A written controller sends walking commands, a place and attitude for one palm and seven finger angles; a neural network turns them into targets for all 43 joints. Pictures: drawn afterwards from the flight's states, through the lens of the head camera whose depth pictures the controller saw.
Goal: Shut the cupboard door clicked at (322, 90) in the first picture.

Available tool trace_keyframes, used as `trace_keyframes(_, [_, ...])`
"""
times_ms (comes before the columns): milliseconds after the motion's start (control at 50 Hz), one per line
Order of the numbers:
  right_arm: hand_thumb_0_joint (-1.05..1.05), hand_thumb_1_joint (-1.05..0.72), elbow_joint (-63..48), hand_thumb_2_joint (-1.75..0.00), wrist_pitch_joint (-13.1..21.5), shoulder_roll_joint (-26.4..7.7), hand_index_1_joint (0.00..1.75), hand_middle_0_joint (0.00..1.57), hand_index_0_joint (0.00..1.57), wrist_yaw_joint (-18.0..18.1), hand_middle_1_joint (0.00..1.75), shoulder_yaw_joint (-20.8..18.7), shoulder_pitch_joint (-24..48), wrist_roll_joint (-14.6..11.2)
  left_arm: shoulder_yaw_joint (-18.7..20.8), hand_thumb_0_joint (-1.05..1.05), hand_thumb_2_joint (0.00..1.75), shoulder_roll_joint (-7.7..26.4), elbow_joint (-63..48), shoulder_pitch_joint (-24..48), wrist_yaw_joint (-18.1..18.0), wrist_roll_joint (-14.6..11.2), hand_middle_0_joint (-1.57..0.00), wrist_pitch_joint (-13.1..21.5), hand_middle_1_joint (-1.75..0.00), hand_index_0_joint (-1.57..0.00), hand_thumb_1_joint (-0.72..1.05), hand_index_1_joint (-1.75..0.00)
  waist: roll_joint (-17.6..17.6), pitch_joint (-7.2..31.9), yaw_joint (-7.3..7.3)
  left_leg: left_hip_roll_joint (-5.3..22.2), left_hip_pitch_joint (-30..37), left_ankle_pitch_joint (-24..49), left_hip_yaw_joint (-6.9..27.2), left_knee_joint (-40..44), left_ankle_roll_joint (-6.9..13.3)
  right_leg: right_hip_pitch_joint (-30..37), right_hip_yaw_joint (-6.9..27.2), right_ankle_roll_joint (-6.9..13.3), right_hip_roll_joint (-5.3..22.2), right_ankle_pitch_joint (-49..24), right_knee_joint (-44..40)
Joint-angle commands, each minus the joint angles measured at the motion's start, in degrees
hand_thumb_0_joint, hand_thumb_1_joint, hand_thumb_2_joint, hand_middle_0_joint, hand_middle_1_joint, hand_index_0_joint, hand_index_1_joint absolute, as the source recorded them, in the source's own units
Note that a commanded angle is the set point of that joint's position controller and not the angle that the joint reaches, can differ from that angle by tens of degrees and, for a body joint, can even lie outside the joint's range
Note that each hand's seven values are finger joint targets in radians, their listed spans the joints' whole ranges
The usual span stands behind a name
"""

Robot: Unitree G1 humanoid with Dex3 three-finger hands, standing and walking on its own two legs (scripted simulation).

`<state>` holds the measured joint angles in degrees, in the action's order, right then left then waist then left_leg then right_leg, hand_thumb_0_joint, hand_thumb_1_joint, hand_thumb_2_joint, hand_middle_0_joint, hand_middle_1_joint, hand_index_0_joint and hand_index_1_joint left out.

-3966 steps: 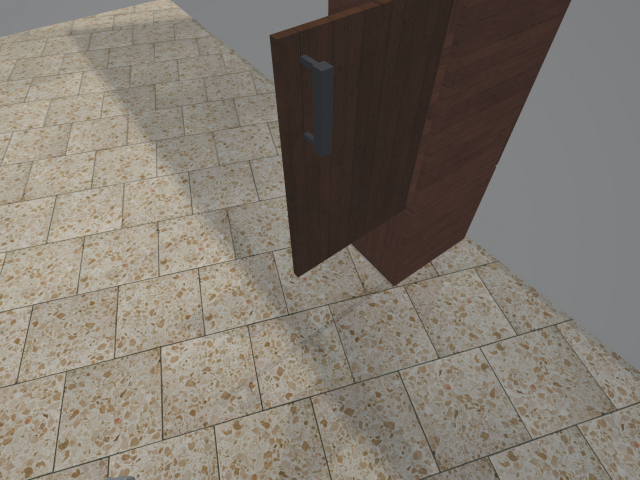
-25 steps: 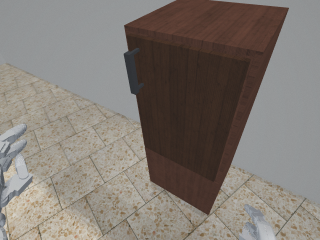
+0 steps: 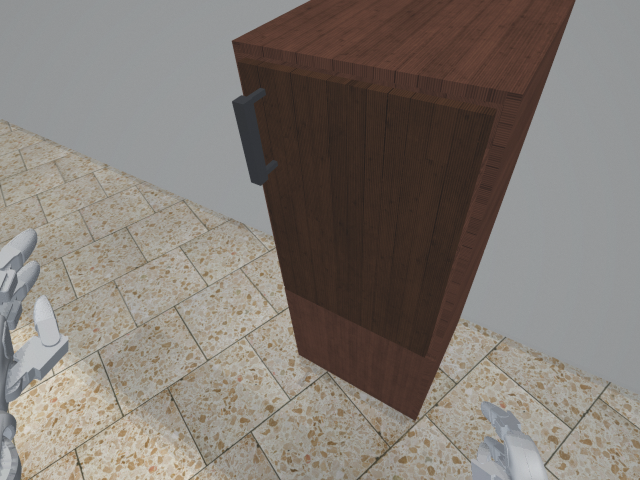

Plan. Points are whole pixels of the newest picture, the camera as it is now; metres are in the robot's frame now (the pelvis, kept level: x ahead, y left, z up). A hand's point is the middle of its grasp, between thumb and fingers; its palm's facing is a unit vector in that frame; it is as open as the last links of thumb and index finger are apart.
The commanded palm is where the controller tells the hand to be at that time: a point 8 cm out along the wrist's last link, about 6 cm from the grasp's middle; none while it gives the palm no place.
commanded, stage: step back with the hand held close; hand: left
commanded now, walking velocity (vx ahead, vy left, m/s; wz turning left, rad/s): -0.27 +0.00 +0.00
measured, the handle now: (259, 137) +0.60 +0.17 +0.14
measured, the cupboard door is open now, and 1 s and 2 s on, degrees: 0 0 0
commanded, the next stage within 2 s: stop stepping back and stand still in 0.84 s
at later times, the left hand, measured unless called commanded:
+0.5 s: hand out of the picture +0.11 +0.30 +0.16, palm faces +0.43 -0.77 -0.46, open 7.4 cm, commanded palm +0.05 +0.33 +0.18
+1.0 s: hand out of the picture -0.06 +0.31 +0.17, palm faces +0.56 -0.69 -0.45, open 7.4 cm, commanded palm -0.10 +0.34 +0.18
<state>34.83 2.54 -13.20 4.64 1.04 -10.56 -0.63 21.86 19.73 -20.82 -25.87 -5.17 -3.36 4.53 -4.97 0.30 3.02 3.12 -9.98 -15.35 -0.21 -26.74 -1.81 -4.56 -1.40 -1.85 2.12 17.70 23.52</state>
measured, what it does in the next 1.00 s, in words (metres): walks backwards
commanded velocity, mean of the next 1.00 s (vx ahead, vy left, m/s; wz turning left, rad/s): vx -0.26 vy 0.00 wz -0.04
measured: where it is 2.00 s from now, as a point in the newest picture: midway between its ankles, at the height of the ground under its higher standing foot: outside the picture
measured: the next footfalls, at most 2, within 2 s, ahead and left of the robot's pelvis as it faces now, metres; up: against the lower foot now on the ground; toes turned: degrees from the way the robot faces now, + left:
left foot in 1.04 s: -0.10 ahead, +0.15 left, +0.00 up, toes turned +1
right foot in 1.32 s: -0.36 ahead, -0.03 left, +0.00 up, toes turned +0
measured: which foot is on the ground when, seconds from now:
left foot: down 0.00-0.92, up 0.94-1.00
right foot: down 0.00-1.00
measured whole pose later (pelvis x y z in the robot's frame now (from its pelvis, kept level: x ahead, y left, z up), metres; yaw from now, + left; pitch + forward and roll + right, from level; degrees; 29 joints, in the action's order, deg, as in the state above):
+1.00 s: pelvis -0.22 +0.03 -0.03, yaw +4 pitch -4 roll -1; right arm 36.8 4.2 -13.1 3.8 -0.9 -11.9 0.2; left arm 26.3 24.0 -30.2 -31.2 -9.1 -1.4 15.7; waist -0.2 -1.1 3.0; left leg 0.4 -30.8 -23.1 -0.8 -50.4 -0.9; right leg -26.3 3.3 -1.6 2.2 11.2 35.6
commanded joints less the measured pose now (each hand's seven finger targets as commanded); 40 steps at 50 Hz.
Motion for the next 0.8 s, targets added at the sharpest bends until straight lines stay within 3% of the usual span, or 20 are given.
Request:
trace_keyframes(0, [0.00,-0.90,-10.2,-0.90,-0.3,-5.5,0.30,0.20,0.20,0.8,0.30,-3.1,6.7,0.0,7.0,0.00,0.90,13.4,-11.6,0.4,-1.1,0.2,-0.20,4.9,-0.30,-0.20,0.90,-0.30,8.0,7.9,-2.01,-1.8,2.0,22.6,-3.4,-5.5,3.1,-3.0,0.3,2.1,4.9,-42.3,0.4])
trace_keyframes(80, [0.00,-0.90,-12.4,-0.90,-2.6,-5.7,0.30,0.20,0.20,1.1,0.30,-3.6,6.2,-0.5,9.4,0.00,0.90,15.1,-16.3,-5.2,-1.9,-0.6,-0.20,4.9,-0.30,-0.20,0.90,-0.30,3.7,12.7,-2.10,0.0,4.0,32.6,-2.6,-3.9,3.0,-2.7,-0.9,1.4,3.4,-39.9,4.6])
trace_keyframes(160, [0.00,-0.90,-13.8,-0.90,-3.9,-6.4,0.30,0.20,0.20,1.6,0.30,-4.0,6.0,-0.6,12.2,0.00,0.90,17.9,-19.3,-6.0,-2.8,-1.0,-0.20,4.7,-0.30,-0.20,0.90,-0.30,0.7,13.3,-1.84,1.2,4.1,37.5,-1.9,-2.7,2.7,-4.5,-1.3,0.7,1.2,-35.9,6.3])
trace_keyframes(220, [0.00,-0.90,-14.0,-0.90,-4.1,-6.4,0.30,0.20,0.20,1.7,0.30,-4.0,5.2,-0.7,11.2,0.00,0.90,16.3,-18.3,-5.8,-3.2,-1.2,-0.20,5.0,-0.30,-0.20,0.90,-0.30,0.7,12.0,-2.27,2.2,0.6,31.8,-1.2,-0.6,2.7,-4.6,-0.9,0.4,0.3,-29.3,6.6])
trace_keyframes(260, [0.00,-0.90,-13.7,-0.90,-3.7,-6.9,0.30,0.20,0.20,2.0,0.30,-4.2,5.3,-0.5,11.6,0.00,0.90,16.9,-17.5,-5.7,-3.3,-1.2,-0.20,5.3,-0.30,-0.20,0.90,-0.30,0.3,10.6,-2.16,2.2,-1.8,24.3,-0.9,0.7,2.8,-5.5,-0.2,0.3,0.4,-25.4,5.2])
trace_keyframes(320, [0.00,-0.90,-13.5,-0.90,-2.8,-7.1,0.30,0.20,0.20,1.9,0.30,-3.8,4.8,-0.6,9.4,0.00,0.90,14.7,-16.8,-4.6,-3.5,-0.9,-0.20,6.1,-0.30,-0.20,0.90,-0.30,-1.1,8.5,-2.50,2.7,-7.6,14.3,0.2,3.5,3.3,-4.9,-0.3,0.1,-0.5,-17.6,5.5])
trace_keyframes(360, [0.00,-0.90,-13.3,-0.90,-2.1,-7.8,0.30,0.20,0.20,2.0,0.30,-4.1,5.1,-0.5,10.7,0.00,0.90,16.0,-16.6,-3.8,-3.7,-0.4,-0.20,6.7,-0.30,-0.20,0.90,-0.30,-2.2,6.9,-2.43,3.0,-13.1,3.0,1.2,5.9,4.2,-3.0,0.2,0.0,-1.3,-13.0,5.5])
trace_keyframes(380, [0.00,-0.90,-13.4,-0.90,-1.8,-7.3,0.30,0.20,0.20,2.0,0.30,-3.7,4.9,-0.7,9.1,0.00,0.90,14.0,-16.6,-3.9,-3.7,-0.3,-0.20,7.1,-0.30,-0.20,0.90,-0.30,-2.2,6.0,-2.61,3.2,-17.2,-2.8,2.1,7.0,4.6,-1.3,0.2,0.1,-1.3,-10.8,6.4])
trace_keyframes(420, [0.00,-0.90,-13.4,-0.90,-1.0,-7.5,0.30,0.20,0.20,1.8,0.30,-3.7,4.9,-0.7,9.5,0.00,0.90,14.0,-16.4,-3.0,-3.9,0.3,-0.20,8.0,-0.30,-0.20,0.90,-0.30,-2.7,3.8,-2.67,3.2,-23.3,-14.9,2.7,8.0,5.2,-0.5,1.1,0.2,-1.5,-4.7,6.3])
trace_keyframes(460, [0.00,-0.90,-13.1,-0.90,-0.1,-8.2,0.30,0.20,0.20,1.9,0.30,-4.2,4.6,-0.4,11.7,0.00,0.90,16.3,-16.1,-2.3,-4.1,1.1,-0.20,9.0,-0.30,-0.20,0.90,-0.30,-0.9,2.3,-2.58,2.7,-26.0,-20.2,3.1,6.8,5.5,-2.1,2.7,0.5,-1.3,2.6,3.7])
trace_keyframes(480, [0.00,-0.90,-13.0,-0.90,0.3,-7.1,0.30,0.20,0.20,1.7,0.30,-3.7,4.0,-0.5,9.3,0.00,0.90,13.6,-16.8,-1.7,-4.1,1.2,-0.20,9.5,-0.30,-0.20,0.90,-0.30,0.0,2.0,-3.00,2.1,-25.7,-20.5,2.9,5.4,5.2,-3.9,3.0,1.0,-0.4,5.8,2.8])
trace_keyframes(540, [0.00,-0.90,-12.1,-0.90,2.0,-7.0,0.30,0.20,0.20,1.7,0.30,-3.7,3.1,0.1,9.3,0.00,0.90,14.6,-18.8,1.0,-4.8,1.6,-0.20,10.9,-0.30,-0.20,0.90,-0.30,0.3,1.2,-3.33,0.8,-21.5,-19.6,2.8,2.3,4.4,-11.6,4.6,2.0,0.5,12.2,-0.5])
trace_keyframes(560, [0.00,-0.90,-11.6,-0.90,2.6,-7.4,0.30,0.20,0.20,1.9,0.30,-3.9,3.0,0.3,10.8,0.00,0.90,16.8,-20.1,2.0,-5.1,1.7,-0.20,11.3,-0.30,-0.20,0.90,-0.30,-0.6,1.5,-3.50,0.4,-19.0,-18.6,2.9,2.0,4.0,-14.0,4.9,2.2,0.3,13.0,-1.5])
trace_keyframes(580, [0.00,-0.90,-11.2,-0.90,3.0,-6.4,0.30,0.20,0.20,1.9,0.30,-3.4,2.6,0.3,9.1,0.00,0.90,14.9,-20.4,2.0,-5.3,1.4,-0.20,11.6,-0.30,-0.20,0.90,-0.30,-0.3,1.6,-3.70,0.2,-17.0,-16.2,3.3,1.6,3.8,-15.6,4.6,2.5,0.6,11.8,-1.4])
trace_keyframes(600, [0.00,-0.90,-10.7,-0.90,3.5,-6.4,0.30,0.20,0.20,1.8,0.30,-3.4,2.3,0.4,9.2,0.00,0.90,15.3,-20.9,2.1,-5.4,1.3,-0.20,12.1,-0.30,-0.20,0.90,-0.30,-0.2,2.5,-3.78,0.1,-14.9,-14.8,3.6,1.7,3.4,-16.9,4.3,2.4,0.1,11.1,-1.3])
trace_keyframes(660, [0.00,-0.90,-9.8,-0.90,4.9,-7.1,0.30,0.20,0.20,2.0,0.30,-3.8,2.1,0.4,11.0,0.00,0.90,16.6,-20.1,0.5,-5.8,1.2,-0.20,12.8,-0.30,-0.20,0.90,-0.30,-3.2,4.9,-3.57,1.6,-15.1,-16.5,5.6,5.2,3.7,-13.5,2.9,1.6,-2.3,8.8,1.6])
trace_keyframes(680, [0.00,-0.90,-9.9,-0.90,5.2,-6.8,0.30,0.20,0.20,2.0,0.30,-3.6,1.8,0.3,10.1,0.00,0.90,14.8,-19.2,-0.3,-5.7,1.2,-0.20,13.0,-0.30,-0.20,0.90,-0.30,-3.6,5.1,-3.41,2.5,-18.1,-18.3,6.4,6.6,4.2,-10.6,2.3,1.4,-2.9,8.1,4.1])
trace_keyframes(720, [0.00,-0.90,-9.8,-0.90,5.8,-7.4,0.30,0.20,0.20,1.7,0.30,-4.0,2.2,0.1,10.8,0.00,0.90,14.8,-18.1,-0.8,-5.5,1.4,-0.20,13.5,-0.30,-0.20,0.90,-0.30,-4.7,5.2,-3.15,3.8,-23.4,-21.4,7.2,8.1,5.0,-6.2,2.4,1.1,-4.3,5.8,7.9])
trace_keyframes(760, [0.00,-0.90,-9.5,-0.90,6.3,-7.6,0.30,0.20,0.20,1.6,0.30,-4.5,2.6,0.0,12.5,0.00,0.90,16.2,-16.7,-2.3,-5.2,1.4,-0.20,14.0,-0.30,-0.20,0.90,-0.30,-4.7,5.8,-2.85,4.2,-24.2,-20.9,6.9,7.7,5.2,-5.2,2.8,1.2,-4.8,3.5,9.4])
trace_keyframes(780, [0.00,-0.90,-9.6,-0.90,6.3,-7.0,0.30,0.20,0.20,1.3,0.30,-4.2,2.7,0.0,11.1,0.00,0.90,14.7,-17.0,-2.2,-4.9,1.2,-0.20,14.1,-0.30,-0.20,0.90,-0.30,-4.1,5.2,-2.94,4.4,-25.1,-21.1,6.6,7.2,5.1,-5.8,3.1,1.4,-4.4,4.3,10.1])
